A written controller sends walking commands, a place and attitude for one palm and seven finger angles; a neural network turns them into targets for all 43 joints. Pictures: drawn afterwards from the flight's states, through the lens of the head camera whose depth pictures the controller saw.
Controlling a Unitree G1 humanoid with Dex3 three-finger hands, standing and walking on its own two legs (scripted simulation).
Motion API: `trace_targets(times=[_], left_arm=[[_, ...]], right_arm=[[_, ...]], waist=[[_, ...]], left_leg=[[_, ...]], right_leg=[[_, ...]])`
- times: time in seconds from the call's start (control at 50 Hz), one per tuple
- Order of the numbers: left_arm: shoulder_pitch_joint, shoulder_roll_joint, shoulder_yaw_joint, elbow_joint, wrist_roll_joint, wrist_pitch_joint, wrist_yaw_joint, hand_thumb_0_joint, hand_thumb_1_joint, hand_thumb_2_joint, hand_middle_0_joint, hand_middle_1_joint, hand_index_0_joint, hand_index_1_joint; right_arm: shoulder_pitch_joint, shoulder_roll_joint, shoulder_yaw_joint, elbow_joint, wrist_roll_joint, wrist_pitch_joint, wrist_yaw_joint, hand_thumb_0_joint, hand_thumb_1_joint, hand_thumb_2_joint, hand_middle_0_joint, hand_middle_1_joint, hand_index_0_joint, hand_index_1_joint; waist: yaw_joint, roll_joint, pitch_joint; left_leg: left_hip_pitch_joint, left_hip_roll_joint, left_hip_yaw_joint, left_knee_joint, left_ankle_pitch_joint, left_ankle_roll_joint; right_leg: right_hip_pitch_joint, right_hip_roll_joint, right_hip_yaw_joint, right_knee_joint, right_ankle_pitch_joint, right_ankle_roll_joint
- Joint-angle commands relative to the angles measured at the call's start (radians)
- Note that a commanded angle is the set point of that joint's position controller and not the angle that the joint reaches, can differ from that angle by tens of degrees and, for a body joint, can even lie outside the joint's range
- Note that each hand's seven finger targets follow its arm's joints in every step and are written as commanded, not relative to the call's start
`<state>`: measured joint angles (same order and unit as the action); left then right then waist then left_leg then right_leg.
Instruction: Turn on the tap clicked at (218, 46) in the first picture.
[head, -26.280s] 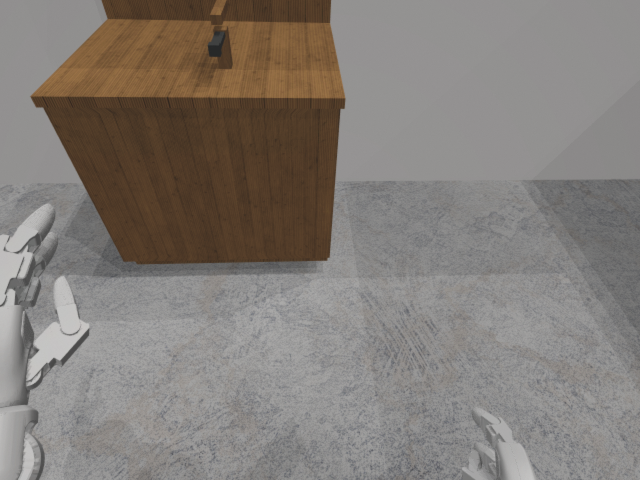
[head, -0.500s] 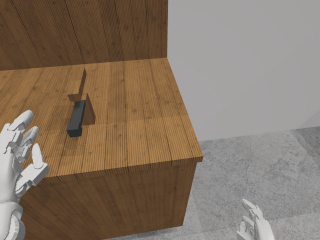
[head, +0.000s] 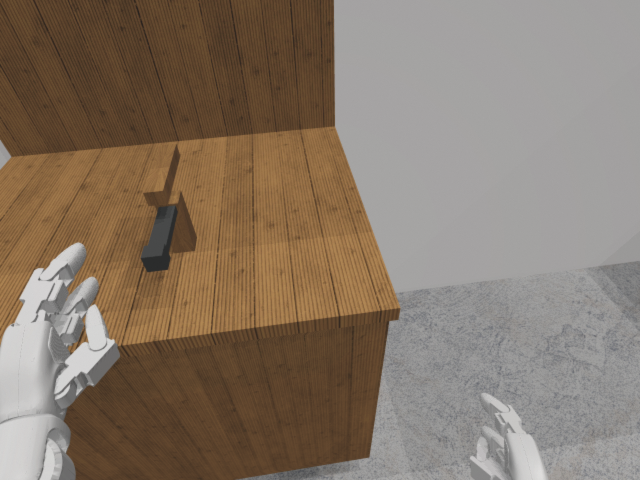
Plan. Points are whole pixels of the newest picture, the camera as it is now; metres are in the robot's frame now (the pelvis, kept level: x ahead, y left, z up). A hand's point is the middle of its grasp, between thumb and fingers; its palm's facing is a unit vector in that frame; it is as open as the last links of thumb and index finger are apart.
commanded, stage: turn the palm inward beside the body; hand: left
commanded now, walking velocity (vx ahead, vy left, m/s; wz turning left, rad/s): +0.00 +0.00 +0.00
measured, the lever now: (156, 257) +0.36 +0.28 +0.11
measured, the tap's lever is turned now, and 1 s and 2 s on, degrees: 0 0 0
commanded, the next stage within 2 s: reach beside the lever's end, fingers flat in 0.62 s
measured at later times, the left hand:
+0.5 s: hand (138, 340) +0.20 +0.21 +0.16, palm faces +0.44 -0.88 -0.15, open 7.4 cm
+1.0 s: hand (124, 336) +0.20 +0.23 +0.16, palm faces +0.46 -0.87 -0.14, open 7.4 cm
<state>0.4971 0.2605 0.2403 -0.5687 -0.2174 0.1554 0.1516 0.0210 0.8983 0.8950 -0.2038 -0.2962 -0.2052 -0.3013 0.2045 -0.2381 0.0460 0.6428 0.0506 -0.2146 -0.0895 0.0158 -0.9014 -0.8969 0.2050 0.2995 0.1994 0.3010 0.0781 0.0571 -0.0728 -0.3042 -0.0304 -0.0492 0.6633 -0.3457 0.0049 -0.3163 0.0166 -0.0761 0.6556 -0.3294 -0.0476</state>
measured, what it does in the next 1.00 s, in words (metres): stands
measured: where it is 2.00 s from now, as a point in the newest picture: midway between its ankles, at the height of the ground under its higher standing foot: outside the picture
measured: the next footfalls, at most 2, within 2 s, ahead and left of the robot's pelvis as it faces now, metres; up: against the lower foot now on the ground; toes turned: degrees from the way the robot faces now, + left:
none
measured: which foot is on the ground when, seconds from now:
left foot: down 0.00-1.00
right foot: down 0.00-1.00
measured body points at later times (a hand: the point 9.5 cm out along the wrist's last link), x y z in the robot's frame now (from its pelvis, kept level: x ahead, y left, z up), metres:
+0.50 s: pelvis +0.01 -0.02 +0.00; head -0.01 -0.05 +0.45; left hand +0.17 +0.25 +0.17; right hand +0.22 -0.24 -0.07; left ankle +0.01 +0.12 -0.72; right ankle +0.01 -0.09 -0.72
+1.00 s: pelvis +0.01 -0.01 +0.00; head -0.01 -0.05 +0.45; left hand +0.17 +0.27 +0.16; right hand +0.21 -0.23 -0.08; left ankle +0.01 +0.12 -0.72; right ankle +0.02 -0.09 -0.72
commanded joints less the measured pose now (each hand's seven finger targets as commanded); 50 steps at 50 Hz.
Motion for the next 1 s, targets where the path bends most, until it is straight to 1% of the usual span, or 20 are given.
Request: trace_targets(times=[0.0, 0.02, 0.08, 0.1, 0.12, 0.18, 0.2, 0.22, 0.3, 0.48, 0.58, 0.62, 0.66, 0.7, 0.78, 0.8, 0.82, 0.9, 0.92, 0.98], left_arm=[[-0.069, 0.163, 0.108, -0.218, 0.010, -0.051, 0.017, 0.000, 0.900, 0.900, -0.200, -0.300, -0.200, -0.300], [-0.094, 0.124, 0.070, -0.239, 0.004, -0.052, 0.016, 0.000, 0.900, 0.900, -0.200, -0.300, -0.200, -0.300], [-0.092, 0.149, 0.101, -0.234, -0.010, -0.045, 0.021, 0.000, 0.900, 0.900, -0.200, -0.300, -0.200, -0.300], [-0.088, 0.165, 0.119, -0.225, -0.005, -0.040, 0.026, 0.000, 0.900, 0.900, -0.200, -0.300, -0.200, -0.300], [-0.103, 0.126, 0.084, -0.241, -0.014, -0.040, 0.024, 0.000, 0.900, 0.900, -0.200, -0.300, -0.200, -0.300], [-0.101, 0.134, 0.089, -0.217, -0.028, -0.020, 0.016, 0.000, 0.900, 0.900, -0.200, -0.300, -0.200, -0.300], [-0.095, 0.157, 0.113, -0.206, -0.026, -0.010, 0.018, 0.000, 0.900, 0.900, -0.200, -0.300, -0.200, -0.300], [-0.108, 0.122, 0.076, -0.222, -0.029, -0.006, 0.013, 0.000, 0.900, 0.900, -0.200, -0.300, -0.200, -0.300], [-0.079, 0.163, 0.119, -0.234, -0.015, -0.008, 0.020, 0.000, 0.900, 0.900, -0.200, -0.300, -0.200, -0.300], [-0.073, 0.126, 0.099, -0.222, -0.030, -0.027, 0.003, 0.000, 0.900, 0.900, -0.200, -0.300, -0.200, -0.300], [-0.065, 0.128, 0.098, -0.224, -0.025, -0.039, -0.001, 0.000, 0.900, 0.900, -0.200, -0.300, -0.200, -0.300], [-0.073, 0.115, 0.084, -0.243, -0.019, -0.045, 0.003, 0.000, 0.900, 0.900, -0.200, -0.300, -0.200, -0.300], [-0.062, 0.126, 0.100, -0.223, -0.025, -0.045, 0.003, 0.000, 0.900, 0.900, -0.200, -0.300, -0.200, -0.300], [-0.058, 0.147, 0.123, -0.220, -0.021, -0.044, 0.005, 0.000, 0.900, 0.900, -0.200, -0.300, -0.200, -0.300], [-0.092, 0.145, 0.136, -0.168, -0.036, -0.037, 0.000, 0.000, 0.900, 0.900, -0.200, -0.300, -0.200, -0.300], [-0.093, 0.164, 0.157, -0.151, -0.030, -0.035, 0.001, 0.000, 0.900, 0.900, -0.200, -0.300, -0.200, -0.300], [-0.130, 0.127, 0.115, -0.166, -0.033, -0.043, -0.004, 0.000, 0.900, 0.900, -0.200, -0.300, -0.200, -0.300], [-0.159, 0.164, 0.144, -0.138, -0.028, -0.060, -0.008, 0.000, 0.900, 0.900, -0.200, -0.300, -0.200, -0.300], [-0.176, 0.122, 0.098, -0.146, -0.029, -0.067, -0.013, 0.000, 0.900, 0.900, -0.200, -0.300, -0.200, -0.300], [-0.205, 0.135, 0.098, -0.119, -0.026, -0.072, -0.013, 0.000, 0.900, 0.900, -0.200, -0.300, -0.200, -0.300]], right_arm=[[-0.167, -0.107, -0.039, -0.166, 0.005, -0.066, -0.004, 0.000, -0.900, -0.900, 0.200, 0.300, 0.200, 0.300], [-0.168, -0.103, -0.037, -0.173, 0.007, -0.066, -0.004, 0.000, -0.900, -0.900, 0.200, 0.300, 0.200, 0.300], [-0.162, -0.109, -0.044, -0.170, 0.005, -0.076, -0.004, 0.000, -0.900, -0.900, 0.200, 0.300, 0.200, 0.300], [-0.168, -0.107, -0.041, -0.158, 0.006, -0.076, -0.005, 0.000, -0.900, -0.900, 0.200, 0.300, 0.200, 0.300], [-0.170, -0.101, -0.040, -0.165, 0.006, -0.079, -0.004, 0.000, -0.900, -0.900, 0.200, 0.300, 0.200, 0.300], [-0.166, -0.108, -0.044, -0.161, 0.010, -0.083, -0.004, 0.000, -0.900, -0.900, 0.200, 0.300, 0.200, 0.300], [-0.172, -0.108, -0.043, -0.152, 0.012, -0.083, -0.005, 0.000, -0.900, -0.900, 0.200, 0.300, 0.200, 0.300], [-0.172, -0.103, -0.041, -0.161, 0.012, -0.083, -0.006, 0.000, -0.900, -0.900, 0.200, 0.300, 0.200, 0.300], [-0.158, -0.108, -0.047, -0.150, 0.008, -0.086, -0.001, 0.000, -0.900, -0.900, 0.200, 0.300, 0.200, 0.300], [-0.131, -0.111, -0.050, -0.160, 0.007, -0.092, -0.001, 0.000, -0.900, -0.900, 0.200, 0.300, 0.200, 0.300], [-0.126, -0.112, -0.051, -0.162, 0.006, -0.097, -0.001, 0.000, -0.900, -0.900, 0.200, 0.300, 0.200, 0.300], [-0.130, -0.106, -0.048, -0.162, 0.007, -0.095, -0.001, 0.000, -0.900, -0.900, 0.200, 0.300, 0.200, 0.300], [-0.125, -0.110, -0.050, -0.162, 0.004, -0.099, -0.003, 0.000, -0.900, -0.900, 0.200, 0.300, 0.200, 0.300], [-0.128, -0.111, -0.049, -0.152, 0.006, -0.096, -0.003, 0.000, -0.900, -0.900, 0.200, 0.300, 0.200, 0.300], [-0.128, -0.112, -0.052, -0.150, 0.006, -0.090, -0.009, 0.000, -0.900, -0.900, 0.200, 0.300, 0.200, 0.300], [-0.131, -0.110, -0.050, -0.137, 0.009, -0.085, -0.011, 0.000, -0.900, -0.900, 0.200, 0.300, 0.200, 0.300], [-0.131, -0.107, -0.049, -0.145, 0.008, -0.085, -0.010, 0.000, -0.900, -0.900, 0.200, 0.300, 0.200, 0.300], [-0.129, -0.113, -0.050, -0.133, 0.009, -0.094, -0.013, 0.000, -0.900, -0.900, 0.200, 0.300, 0.200, 0.300], [-0.134, -0.108, -0.050, -0.139, 0.007, -0.095, -0.013, 0.000, -0.900, -0.900, 0.200, 0.300, 0.200, 0.300], [-0.135, -0.116, -0.050, -0.138, 0.006, -0.099, -0.015, 0.000, -0.900, -0.900, 0.200, 0.300, 0.200, 0.300]], waist=[[0.011, -0.022, 0.007], [0.000, -0.028, 0.003], [0.006, -0.060, -0.024], [0.011, -0.014, -0.002], [0.002, -0.023, -0.010], [0.002, -0.063, -0.014], [0.009, -0.036, 0.001], [0.001, -0.053, -0.002], [0.013, -0.043, -0.030], [0.006, -0.067, -0.053], [0.008, -0.067, -0.054], [0.007, -0.023, -0.047], [0.010, -0.078, -0.052], [0.015, -0.040, -0.044], [0.006, -0.081, -0.042], [0.012, -0.040, -0.029], [0.000, -0.046, -0.028], [0.003, -0.026, -0.028], [-0.006, -0.038, -0.034], [-0.008, -0.058, -0.030]], left_leg=[[-0.030, 0.014, -0.007, -0.120, 0.062, 0.025], [-0.026, 0.011, -0.007, -0.118, 0.056, 0.027], [-0.034, 0.010, -0.003, -0.101, 0.083, 0.031], [-0.030, 0.009, -0.002, -0.100, 0.078, 0.030], [-0.025, 0.009, -0.003, -0.100, 0.087, 0.030], [-0.042, 0.011, 0.000, -0.083, 0.099, 0.032], [-0.041, 0.012, 0.000, -0.083, 0.090, 0.031], [-0.041, 0.011, 0.000, -0.084, 0.091, 0.032], [-0.023, 0.012, 0.003, -0.077, 0.153, 0.032], [-0.012, 0.009, 0.008, -0.074, 0.213, 0.032], [-0.004, 0.008, 0.006, -0.080, 0.224, 0.031], [0.012, 0.006, 0.005, -0.089, 0.223, 0.029], [-0.001, 0.007, 0.003, -0.086, 0.223, 0.031], [0.007, 0.006, 0.003, -0.091, 0.218, 0.029], [-0.008, 0.007, 0.005, -0.089, 0.208, 0.030], [-0.007, 0.005, 0.005, -0.094, 0.202, 0.028], [0.001, 0.005, 0.003, -0.098, 0.203, 0.027], [0.004, 0.005, -0.001, -0.103, 0.191, 0.026], [0.008, 0.004, -0.002, -0.107, 0.184, 0.026], [0.003, 0.004, -0.006, -0.113, 0.166, 0.028]], right_leg=[[-0.007, -0.027, 0.039, -0.168, -0.022, 0.034], [-0.008, -0.031, 0.039, -0.166, -0.027, 0.036], [0.013, -0.036, 0.056, -0.176, -0.012, 0.041], [0.006, -0.035, 0.058, -0.183, -0.017, 0.039], [0.011, -0.040, 0.058, -0.179, -0.005, 0.039], [0.027, -0.050, 0.085, -0.195, 0.001, 0.048], [0.023, -0.050, 0.091, -0.205, -0.013, 0.047], [0.026, -0.055, 0.092, -0.204, -0.014, 0.049], [0.047, -0.052, 0.081, -0.182, 0.092, 0.050], [0.065, -0.052, 0.066, -0.150, 0.231, 0.055], [0.065, -0.048, 0.059, -0.146, 0.235, 0.050], [0.056, -0.044, 0.048, -0.146, 0.211, 0.041], [0.066, -0.044, 0.052, -0.146, 0.223, 0.047], [0.059, -0.039, 0.048, -0.151, 0.205, 0.042], [0.064, -0.045, 0.062, -0.160, 0.211, 0.049], [0.060, -0.041, 0.060, -0.165, 0.190, 0.043], [0.054, -0.044, 0.056, -0.162, 0.186, 0.042], [0.048, -0.038, 0.054, -0.167, 0.161, 0.038], [0.046, -0.040, 0.051, -0.164, 0.149, 0.039], [0.039, -0.037, 0.050, -0.169, 0.124, 0.039]])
